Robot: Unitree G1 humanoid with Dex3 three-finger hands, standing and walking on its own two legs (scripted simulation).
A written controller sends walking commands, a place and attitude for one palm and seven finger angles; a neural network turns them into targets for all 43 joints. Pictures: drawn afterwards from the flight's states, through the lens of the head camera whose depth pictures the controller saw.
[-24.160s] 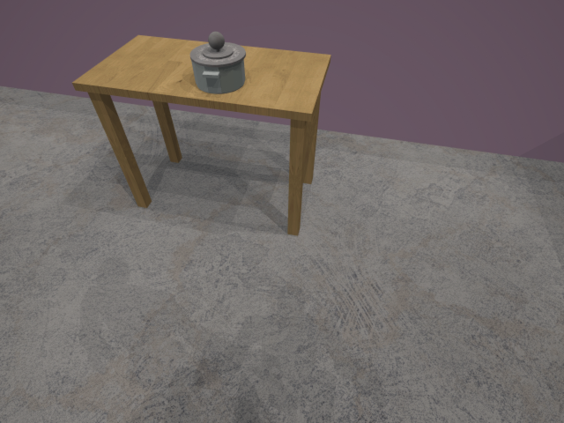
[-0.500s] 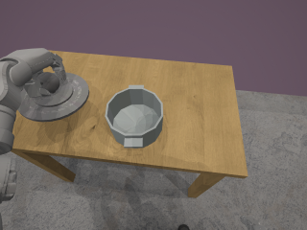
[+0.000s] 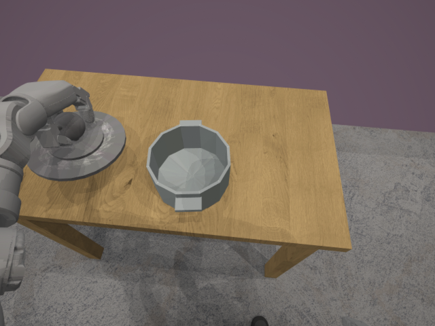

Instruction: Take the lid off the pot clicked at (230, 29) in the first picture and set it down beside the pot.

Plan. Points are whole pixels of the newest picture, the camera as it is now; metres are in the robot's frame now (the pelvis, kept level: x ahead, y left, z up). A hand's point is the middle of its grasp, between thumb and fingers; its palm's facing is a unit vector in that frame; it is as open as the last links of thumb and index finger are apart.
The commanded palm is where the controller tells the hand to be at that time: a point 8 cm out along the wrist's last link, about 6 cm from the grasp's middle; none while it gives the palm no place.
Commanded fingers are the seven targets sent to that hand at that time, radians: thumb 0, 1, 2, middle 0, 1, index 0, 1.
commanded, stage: lower the lid onto the table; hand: left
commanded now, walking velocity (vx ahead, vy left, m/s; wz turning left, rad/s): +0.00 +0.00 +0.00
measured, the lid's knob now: (69, 126) +0.46 +0.29 +0.06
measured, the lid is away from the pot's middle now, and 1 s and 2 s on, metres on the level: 0.23 0.23 0.23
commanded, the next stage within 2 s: open the fingers wide in 1.88 s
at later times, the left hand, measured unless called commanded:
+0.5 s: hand (69, 139) +0.44 +0.28 +0.05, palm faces -0.48 -0.07 -0.87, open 8.3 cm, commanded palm +0.46 +0.29 +0.12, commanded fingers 0.00 0.52 1.08 -0.84 -1.00 -0.84 -0.98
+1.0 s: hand (71, 148) +0.44 +0.29 +0.02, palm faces -0.50 -0.08 -0.86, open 8.3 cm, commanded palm +0.47 +0.30 +0.08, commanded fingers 0.00 0.52 1.08 -0.84 -1.00 -0.84 -0.98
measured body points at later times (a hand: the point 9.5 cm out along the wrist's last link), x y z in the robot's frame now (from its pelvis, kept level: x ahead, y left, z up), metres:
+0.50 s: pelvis +0.00 +0.00 +0.00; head +0.10 +0.00 +0.44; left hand +0.46 +0.29 +0.10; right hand +0.08 -0.28 -0.13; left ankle -0.06 +0.11 -0.74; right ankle +0.01 -0.17 -0.74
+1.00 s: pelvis +0.00 +0.00 -0.01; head +0.11 +0.01 +0.43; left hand +0.46 +0.30 +0.07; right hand +0.04 -0.28 -0.14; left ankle -0.06 +0.11 -0.74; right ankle +0.01 -0.17 -0.74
